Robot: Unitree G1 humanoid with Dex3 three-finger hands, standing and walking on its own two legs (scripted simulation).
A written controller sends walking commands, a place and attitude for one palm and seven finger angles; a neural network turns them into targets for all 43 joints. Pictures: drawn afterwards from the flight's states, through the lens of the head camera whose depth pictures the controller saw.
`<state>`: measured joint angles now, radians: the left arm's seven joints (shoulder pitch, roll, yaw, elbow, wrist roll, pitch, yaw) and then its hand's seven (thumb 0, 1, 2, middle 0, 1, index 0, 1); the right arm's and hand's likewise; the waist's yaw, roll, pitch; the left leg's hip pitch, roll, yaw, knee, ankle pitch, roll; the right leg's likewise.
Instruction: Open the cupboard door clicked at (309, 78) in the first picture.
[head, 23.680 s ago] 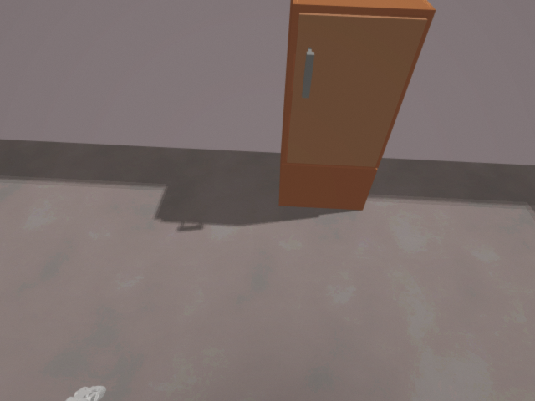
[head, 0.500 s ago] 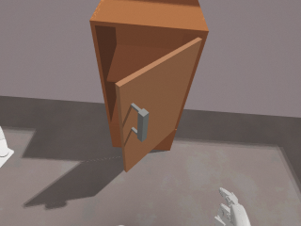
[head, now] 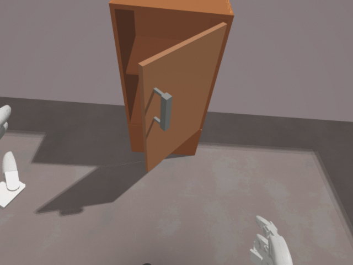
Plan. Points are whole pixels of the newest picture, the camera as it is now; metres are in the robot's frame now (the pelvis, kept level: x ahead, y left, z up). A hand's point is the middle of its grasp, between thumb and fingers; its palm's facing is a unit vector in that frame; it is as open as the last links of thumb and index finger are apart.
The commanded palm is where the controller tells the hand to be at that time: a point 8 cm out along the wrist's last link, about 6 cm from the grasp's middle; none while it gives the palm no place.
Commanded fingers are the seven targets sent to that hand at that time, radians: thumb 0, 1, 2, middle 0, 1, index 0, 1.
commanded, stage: stop stepping back and stand still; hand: left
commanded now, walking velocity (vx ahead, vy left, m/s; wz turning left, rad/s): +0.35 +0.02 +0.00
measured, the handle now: (161, 109) +0.57 +0.09 -0.04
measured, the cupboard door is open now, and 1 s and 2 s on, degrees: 47 47 47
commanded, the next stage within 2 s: let the arm hang, fingers relaxed in 0.62 s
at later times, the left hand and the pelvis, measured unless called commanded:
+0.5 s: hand (0, 251) +0.11 +0.24 +0.16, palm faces +0.45 -0.75 -0.48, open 7.4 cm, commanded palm +0.05 +0.28 +0.17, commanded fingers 0.00 0.90 0.90 -0.20 -0.30 -0.20 -0.30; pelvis -0.08 -0.03 -0.01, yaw +2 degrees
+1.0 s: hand out of the picture -0.01 +0.14 -0.17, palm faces +0.06 -0.98 -0.17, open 7.3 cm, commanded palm none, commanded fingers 0.00 0.90 0.90 -0.20 -0.30 -0.20 -0.30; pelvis -0.08 -0.03 -0.01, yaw +4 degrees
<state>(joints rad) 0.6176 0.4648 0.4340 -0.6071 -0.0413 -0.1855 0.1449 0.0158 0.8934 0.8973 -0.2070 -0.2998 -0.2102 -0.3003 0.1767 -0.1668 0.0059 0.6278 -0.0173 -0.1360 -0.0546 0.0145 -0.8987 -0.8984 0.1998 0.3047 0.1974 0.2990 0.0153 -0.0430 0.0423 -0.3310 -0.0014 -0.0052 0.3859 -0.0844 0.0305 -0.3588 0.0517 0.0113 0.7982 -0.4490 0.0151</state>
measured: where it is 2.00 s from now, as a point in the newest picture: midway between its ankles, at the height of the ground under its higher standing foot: outside the picture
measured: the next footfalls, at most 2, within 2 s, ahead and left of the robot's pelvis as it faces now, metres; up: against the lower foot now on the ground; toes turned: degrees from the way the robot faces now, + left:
right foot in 0.10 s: -0.03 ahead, -0.13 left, +0.00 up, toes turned +2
left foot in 0.30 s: -0.02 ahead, +0.10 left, +0.00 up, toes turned +4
